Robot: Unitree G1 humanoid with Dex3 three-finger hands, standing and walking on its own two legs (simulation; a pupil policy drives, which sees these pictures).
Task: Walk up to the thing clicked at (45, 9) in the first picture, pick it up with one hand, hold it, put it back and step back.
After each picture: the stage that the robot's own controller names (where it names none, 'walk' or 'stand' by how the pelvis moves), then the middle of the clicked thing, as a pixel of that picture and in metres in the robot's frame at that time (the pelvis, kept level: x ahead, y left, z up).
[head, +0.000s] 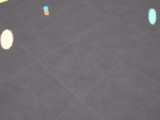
stand; (46, 10) +2.30 +0.57 -0.72
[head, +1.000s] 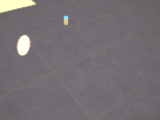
walk; (66, 20) +2.19 +0.26 -0.70
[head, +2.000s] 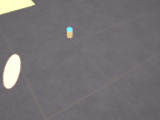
walk; (69, 32) +1.55 +0.13 -0.71
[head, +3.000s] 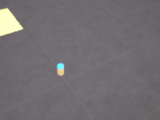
walk; (60, 69) +1.04 +0.18 -0.71
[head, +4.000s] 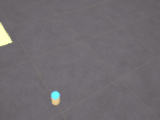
walk; (55, 98) +0.69 +0.15 -0.71
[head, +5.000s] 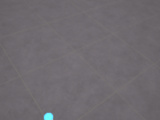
walk; out of the picture +0.53 +0.18 -0.72
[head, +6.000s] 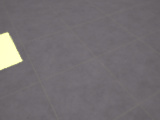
stand; out of the picture +0.45 +0.16 -0.72
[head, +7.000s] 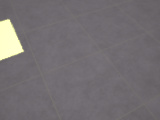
stand; out of the picture +0.39 +0.13 -0.71
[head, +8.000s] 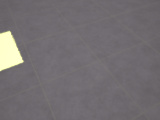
stand; out of the picture +0.38 +0.15 -0.71
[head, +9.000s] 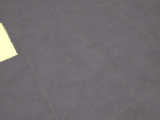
stand; out of the picture +0.39 +0.17 -0.70
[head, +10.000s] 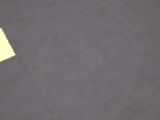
stand; out of the picture +0.41 +0.16 -0.71
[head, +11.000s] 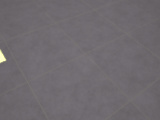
stand; out of the picture +0.39 +0.15 -0.70
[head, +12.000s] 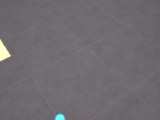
stand; out of the picture +0.46 +0.18 -0.70
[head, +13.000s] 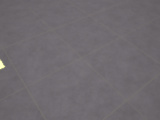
stand; out of the picture +0.43 +0.18 -0.72
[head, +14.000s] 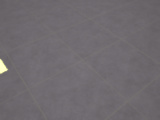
stand; out of the picture +0.44 +0.19 -0.73
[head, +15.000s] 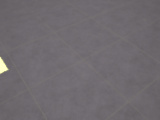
stand; out of the picture +0.43 +0.20 -0.73
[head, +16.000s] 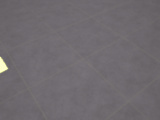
stand; out of the picture +0.43 +0.20 -0.73
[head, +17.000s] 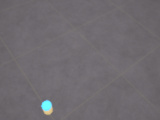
go down; (47, 107) +0.47 +0.20 -0.64
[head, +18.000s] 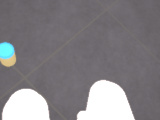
go down; (6, 55) +0.51 +0.24 -0.29
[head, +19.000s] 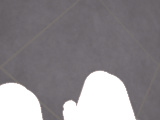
close in; out of the picture +0.50 +0.27 -0.25
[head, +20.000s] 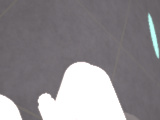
close; out of the picture +0.49 +0.30 -0.23
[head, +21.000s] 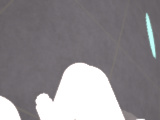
lift; out of the picture +0.48 +0.30 -0.24
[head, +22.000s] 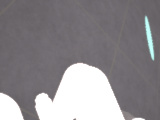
lift; out of the picture +0.47 +0.27 -0.25
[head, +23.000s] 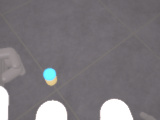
lift; (50, 77) +0.48 +0.17 -0.43
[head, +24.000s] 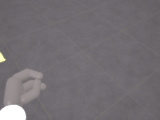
hold; out of the picture +0.43 +0.14 -0.67
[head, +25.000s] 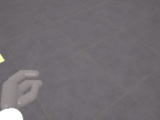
close; out of the picture +0.43 +0.16 -0.68
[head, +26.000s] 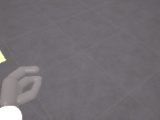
stand; out of the picture +0.43 +0.15 -0.67
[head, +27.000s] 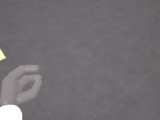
hold; out of the picture +0.43 +0.15 -0.67
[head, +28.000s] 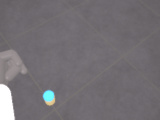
crouch; (49, 98) +0.45 +0.16 -0.55
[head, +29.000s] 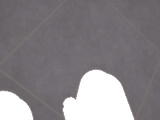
lower; out of the picture +0.48 +0.22 -0.26
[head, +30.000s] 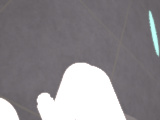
lower; out of the picture +0.47 +0.26 -0.24
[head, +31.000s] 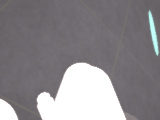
lower; out of the picture +0.46 +0.26 -0.24
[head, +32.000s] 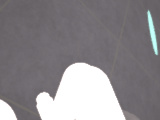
lower; out of the picture +0.47 +0.27 -0.24
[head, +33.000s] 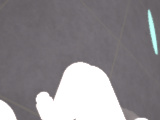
lower; out of the picture +0.47 +0.27 -0.24
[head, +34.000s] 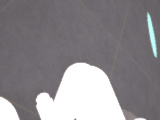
open; out of the picture +0.46 +0.25 -0.24
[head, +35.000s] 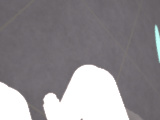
stand; out of the picture +0.40 +0.20 -0.27
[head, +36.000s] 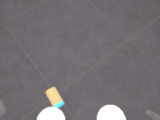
walk; (54, 97) +0.39 +0.14 -0.50
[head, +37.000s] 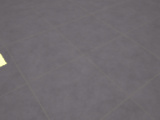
stand; out of the picture +0.33 +0.12 -0.69
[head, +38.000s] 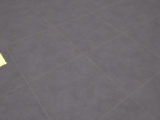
stand; out of the picture +0.33 +0.14 -0.69
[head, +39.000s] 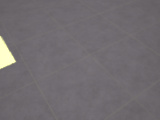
stand; out of the picture +0.33 +0.13 -0.74
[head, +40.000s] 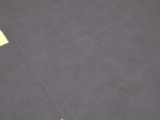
walk; out of the picture +0.36 +0.11 -0.72
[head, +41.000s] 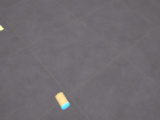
walk; (62, 100) +0.54 +0.14 -0.73
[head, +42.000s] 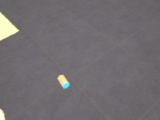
walk; (63, 81) +0.83 +0.26 -0.73
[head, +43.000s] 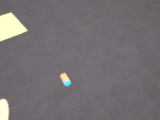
stand; (65, 79) +0.95 +0.19 -0.74
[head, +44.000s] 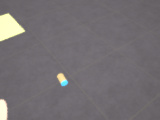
stand; (62, 79) +0.96 +0.21 -0.75
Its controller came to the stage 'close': yes
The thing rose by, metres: 0.01
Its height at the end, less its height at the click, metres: -0.02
